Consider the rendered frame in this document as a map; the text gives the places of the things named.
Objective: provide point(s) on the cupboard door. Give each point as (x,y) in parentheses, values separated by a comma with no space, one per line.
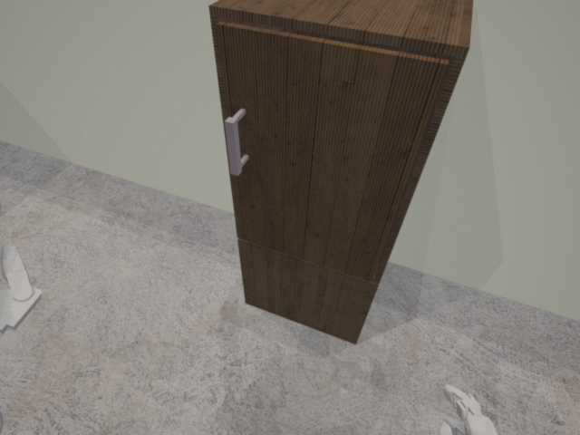
(331,130)

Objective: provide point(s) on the left robot hand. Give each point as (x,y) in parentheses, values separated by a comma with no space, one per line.
(17,303)

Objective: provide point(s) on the handle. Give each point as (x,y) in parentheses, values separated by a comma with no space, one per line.
(233,146)

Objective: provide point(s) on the right robot hand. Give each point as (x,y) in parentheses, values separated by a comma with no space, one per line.
(469,411)

